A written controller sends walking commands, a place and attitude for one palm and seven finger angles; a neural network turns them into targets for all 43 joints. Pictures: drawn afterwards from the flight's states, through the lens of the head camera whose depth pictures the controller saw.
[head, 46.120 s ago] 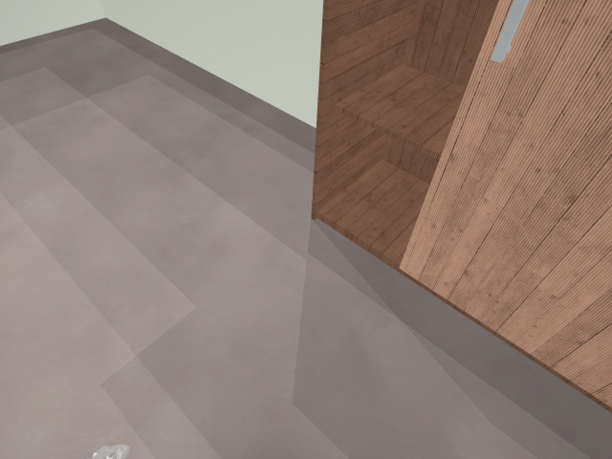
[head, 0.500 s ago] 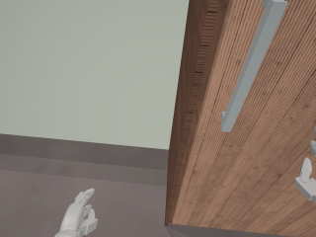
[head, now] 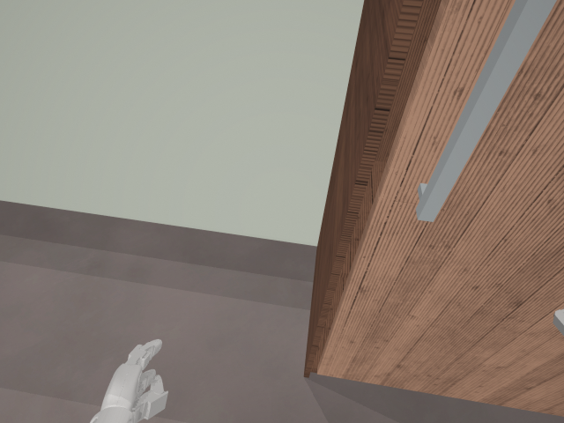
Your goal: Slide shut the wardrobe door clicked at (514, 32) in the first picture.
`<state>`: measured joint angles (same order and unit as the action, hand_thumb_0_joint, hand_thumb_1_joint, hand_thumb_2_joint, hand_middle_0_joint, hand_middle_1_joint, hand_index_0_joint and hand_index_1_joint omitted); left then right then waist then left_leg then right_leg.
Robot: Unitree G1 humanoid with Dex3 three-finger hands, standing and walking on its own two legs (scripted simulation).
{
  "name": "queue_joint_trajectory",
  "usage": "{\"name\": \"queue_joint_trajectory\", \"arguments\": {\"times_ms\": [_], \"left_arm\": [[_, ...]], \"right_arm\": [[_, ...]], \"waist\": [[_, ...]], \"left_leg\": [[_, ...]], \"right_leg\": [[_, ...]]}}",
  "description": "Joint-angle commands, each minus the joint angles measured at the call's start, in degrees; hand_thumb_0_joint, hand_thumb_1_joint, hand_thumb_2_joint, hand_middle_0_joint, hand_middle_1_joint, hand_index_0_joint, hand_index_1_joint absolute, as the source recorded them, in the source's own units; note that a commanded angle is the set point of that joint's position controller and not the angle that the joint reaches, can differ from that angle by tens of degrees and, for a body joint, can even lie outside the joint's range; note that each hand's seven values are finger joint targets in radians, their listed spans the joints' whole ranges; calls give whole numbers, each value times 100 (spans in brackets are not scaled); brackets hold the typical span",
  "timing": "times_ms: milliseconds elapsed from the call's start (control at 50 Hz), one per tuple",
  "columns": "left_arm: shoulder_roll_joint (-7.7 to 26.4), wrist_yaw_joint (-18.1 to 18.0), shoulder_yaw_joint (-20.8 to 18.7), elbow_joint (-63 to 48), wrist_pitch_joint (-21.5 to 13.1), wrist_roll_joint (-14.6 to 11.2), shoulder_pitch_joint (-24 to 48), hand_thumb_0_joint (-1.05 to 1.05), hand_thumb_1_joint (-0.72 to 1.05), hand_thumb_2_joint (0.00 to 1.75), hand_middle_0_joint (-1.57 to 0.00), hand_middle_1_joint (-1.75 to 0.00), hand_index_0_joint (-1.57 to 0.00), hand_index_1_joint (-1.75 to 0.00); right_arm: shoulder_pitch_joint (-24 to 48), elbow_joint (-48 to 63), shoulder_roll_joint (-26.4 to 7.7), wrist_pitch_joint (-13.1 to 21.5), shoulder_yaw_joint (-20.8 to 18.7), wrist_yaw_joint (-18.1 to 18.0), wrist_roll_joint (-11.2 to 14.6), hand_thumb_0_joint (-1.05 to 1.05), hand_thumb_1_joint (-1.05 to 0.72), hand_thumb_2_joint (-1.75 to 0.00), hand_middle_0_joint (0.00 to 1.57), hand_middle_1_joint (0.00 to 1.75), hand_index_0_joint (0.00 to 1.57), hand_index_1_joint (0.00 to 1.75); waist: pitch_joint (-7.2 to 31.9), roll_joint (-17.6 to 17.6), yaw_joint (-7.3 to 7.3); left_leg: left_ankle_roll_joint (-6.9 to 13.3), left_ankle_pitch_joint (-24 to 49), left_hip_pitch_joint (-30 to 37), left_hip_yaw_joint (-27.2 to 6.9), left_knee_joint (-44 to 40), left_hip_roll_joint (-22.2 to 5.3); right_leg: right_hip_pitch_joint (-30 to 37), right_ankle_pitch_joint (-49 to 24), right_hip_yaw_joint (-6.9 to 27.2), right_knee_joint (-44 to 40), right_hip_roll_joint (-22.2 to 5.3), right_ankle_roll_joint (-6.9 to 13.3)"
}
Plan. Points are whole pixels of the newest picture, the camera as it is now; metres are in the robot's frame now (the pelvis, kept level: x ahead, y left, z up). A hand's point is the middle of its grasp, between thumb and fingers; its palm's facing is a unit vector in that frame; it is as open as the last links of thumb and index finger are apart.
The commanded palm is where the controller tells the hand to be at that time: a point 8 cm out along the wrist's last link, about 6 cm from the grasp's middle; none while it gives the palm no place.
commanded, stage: step back with the hand held close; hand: right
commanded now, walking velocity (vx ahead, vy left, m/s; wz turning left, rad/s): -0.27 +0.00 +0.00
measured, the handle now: (465, 117) +0.38 -0.18 +0.28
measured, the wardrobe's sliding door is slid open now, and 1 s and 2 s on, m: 0.02 0.02 0.02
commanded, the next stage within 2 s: stop stepping back and stand still in 1.18 s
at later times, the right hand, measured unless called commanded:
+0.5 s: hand out of the picture +0.13 -0.29 +0.16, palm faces +0.47 +0.78 -0.41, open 7.4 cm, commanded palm +0.07 -0.33 +0.18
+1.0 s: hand out of the picture +0.09 -0.30 +0.16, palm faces +0.37 +0.84 -0.41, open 7.4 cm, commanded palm +0.02 -0.34 +0.18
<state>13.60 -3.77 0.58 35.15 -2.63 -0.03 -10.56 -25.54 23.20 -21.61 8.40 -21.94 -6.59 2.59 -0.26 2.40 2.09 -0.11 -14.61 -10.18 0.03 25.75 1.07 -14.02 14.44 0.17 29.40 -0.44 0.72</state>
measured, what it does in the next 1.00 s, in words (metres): walks backwards: left foot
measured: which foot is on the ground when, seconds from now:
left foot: down 0.00-0.58, up 0.60-0.72, down 0.74-0.98, up 1.00-1.00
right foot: down 0.00-1.00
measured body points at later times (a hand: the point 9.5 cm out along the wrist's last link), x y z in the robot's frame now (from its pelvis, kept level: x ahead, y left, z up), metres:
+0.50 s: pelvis -0.07 -0.02 -0.01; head -0.06 -0.04 +0.44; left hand +0.11 +0.20 -0.08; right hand +0.09 -0.33 +0.18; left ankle -0.01 +0.12 -0.74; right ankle +0.01 -0.11 -0.74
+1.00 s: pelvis -0.12 -0.05 -0.02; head -0.10 -0.09 +0.43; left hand +0.05 +0.20 -0.08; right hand +0.06 -0.34 +0.18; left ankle -0.13 +0.11 -0.74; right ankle +0.00 -0.11 -0.74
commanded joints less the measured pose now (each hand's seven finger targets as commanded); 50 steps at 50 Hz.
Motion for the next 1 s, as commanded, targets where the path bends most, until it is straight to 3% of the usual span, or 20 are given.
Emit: {"name": "queue_joint_trajectory", "arguments": {"times_ms": [0, 80, 240, 320, 440, 480, 520, 560, 580, 620, 700, 740, 760, 780, 800, 840, 880, 920, 960, 980], "left_arm": [[578, -81, -268, -1161, -126, -13, 607, 0, 90, 90, -20, -30, -20, -30], [561, -137, -285, -1277, -46, -37, 606, 0, 90, 90, -20, -30, -20, -30], [670, -148, -303, -1270, -228, -35, 493, 0, 90, 90, -20, -30, -20, -30], [689, -129, -310, -1206, -340, -37, 404, 0, 90, 90, -20, -30, -20, -30], [635, -92, -298, -1005, -483, 8, 337, 0, 90, 90, -20, -30, -20, -30], [636, -100, -285, -949, -526, 23, 320, 0, 90, 90, -20, -30, -20, -30], [667, -111, -263, -1023, -595, 33, 377, 0, 90, 90, -20, -30, -20, -30], [749, -154, -299, -1107, -670, 34, 474, 0, 90, 90, -20, -30, -20, -30], [734, -142, -319, -1113, -680, 73, 444, 0, 90, 90, -20, -30, -20, -30], [702, -87, -389, -1076, -679, 82, 345, 0, 90, 90, -20, -30, -20, -30], [651, 14, -343, -962, -723, 48, 255, 0, 90, 90, -20, -30, -20, -30], [591, 19, -301, -869, -727, 66, 304, 0, 90, 90, -20, -30, -20, -30], [518, 13, -304, -800, -688, 76, 247, 0, 90, 90, -20, -30, -20, -30], [447, 5, -279, -746, -688, 76, 255, 0, 90, 90, -20, -30, -20, -30], [498, -39, -398, -756, -695, -1, 265, 0, 90, 90, -20, -30, -20, -30], [484, -84, -387, -875, -658, -9, 381, 0, 90, 90, -20, -30, -20, -30], [430, -94, -343, -904, -605, 10, 465, 0, 90, 90, -20, -30, -20, -30], [469, -126, -284, -960, -585, 19, 578, 0, 90, 90, -20, -30, -20, -30], [600, -145, -335, -1013, -630, 44, 742, 0, 90, 90, -20, -30, -20, -30], [608, -127, -375, -975, -698, 122, 610, 0, 90, 90, -20, -30, -20, -30]], "right_arm": [[-284, 1347, -1155, 393, -746, -135, 37, 0, -90, -90, 20, 30, 20, 30], [-350, 1567, -1347, 456, -965, -194, 63, 0, -90, -90, 20, 30, 20, 30], [-273, 1518, -1190, 623, -952, -249, -24, 0, -90, -90, 20, 30, 20, 30], [-107, 1435, -1078, 683, -852, -239, -78, 0, -90, -90, 20, 30, 20, 30], [262, 1566, -1158, 786, -753, -324, -103, 0, -90, -90, 20, 30, 20, 30], [388, 1757, -1193, 819, -757, -366, -102, 0, -90, -90, 20, 30, 20, 30], [361, 1922, -1232, 868, -832, -401, -125, 0, -90, -90, 20, 30, 20, 30], [293, 2024, -1333, 947, -1074, -415, -210, 0, -90, -90, 20, 30, 20, 30], [338, 2018, -1270, 991, -1112, -387, -289, 0, -90, -90, 20, 30, 20, 30], [158, 1775, -1283, 1012, -1208, -328, -297, 0, -90, -90, 20, 30, 20, 30], [-250, 1640, -1075, 1051, -1037, -192, -190, 0, -90, -90, 20, 30, 20, 30], [-114, 1610, -1148, 1094, -988, -158, -112, 0, -90, -90, 20, 30, 20, 30], [-48, 1617, -1181, 1116, -913, -179, -67, 0, -90, -90, 20, 30, 20, 30], [244, 1712, -1200, 1150, -770, -209, -47, 0, -90, -90, 20, 30, 20, 30], [335, 1783, -1207, 1108, -713, -211, -17, 0, -90, -90, 20, 30, 20, 30], [199, 1965, -1418, 1081, -874, -241, 6, 0, -90, -90, 20, 30, 20, 30], [32, 2101, -1475, 1035, -955, -270, 9, 0, -90, -90, 20, 30, 20, 30], [-94, 2180, -1642, 1064, -1177, -273, 3, 0, -90, -90, 20, 30, 20, 30], [-96, 2319, -1687, 1088, -1291, -248, 12, 0, -90, -90, 20, 30, 20, 30], [-174, 2213, -1584, 1117, -1332, -223, 17, 0, -90, -90, 20, 30, 20, 30]], "waist": [[1048, 141, 2], [1063, -139, -19], [644, 518, -48], [450, 137, -102], [177, -434, -198], [253, -333, -228], [349, 301, -200], [539, 1262, -104], [528, 1431, -79], [504, 1054, -75], [353, 517, -103], [319, 206, -162], [560, -77, -191], [1044, -255, -223], [1335, -876, -230], [1155, -991, -219], [784, -818, -221], [712, -243, -162], [810, 1112, -68], [972, 1469, -92]], "left_leg": [[25, 2051, -70, -231, -81, -585], [18, 1809, -30, -256, -4, -520], [-8, 653, 215, -207, 380, -261], [38, 143, 16, -429, 161, -363], [377, -1262, -1555, -959, -741, -889], [414, -1189, -1700, -858, -629, -918], [207, -922, -1261, -516, -38, -536], [-57, -425, 132, -68, 1390, 70], [-93, -296, 607, -51, 1993, 218], [-69, -323, 658, -117, 2153, 213], [68, -183, -54, -155, 344, 90], [316, 157, -645, -646, -297, -341], [491, 1137, -883, -1122, -413, -861], [520, 2474, -852, -1120, -267, -1159], [515, 2630, -1065, -1158, -221, -1207], [581, 1897, -1494, -1174, -436, -1386], [656, 1727, -1489, -1150, -480, -1440], [351, 1837, -1275, -633, 151, -833], [2, -116, -779, -52, 1316, 195], [4, -1422, -451, -182, 2231, 400]], "right_leg": [[617, -2169, 303, -298, -490, 193], [296, -1850, 397, -384, -526, 191], [-1115, 578, 760, -1003, -723, 357], [-1494, 1521, 778, -852, -628, 382], [-616, 1411, 514, 210, -258, 188], [-438, 1301, 604, 228, -278, 174], [-791, 1533, 969, -542, -522, 276], [-1997, 2581, 1851, -1758, -1200, 557], [-2566, 3043, 2066, -2031, -1452, 693], [-2655, 2694, 1899, -1816, -1515, 770], [-1655, 1601, 1283, -868, -1022, 506], [-1118, 1197, 853, -344, -660, 247], [-558, 144, 497, 175, -477, 60], [106, -828, 93, 580, -351, -82], [489, -942, 39, 1037, -245, -107], [597, -325, -4, 1282, -138, -96], [255, -187, 31, 1142, -78, -113], [147, -1451, 326, 147, -375, 4], [-217, -1607, 1466, -1111, -1288, 353], [-608, -548, 2112, -1787, -1754, 541]]}}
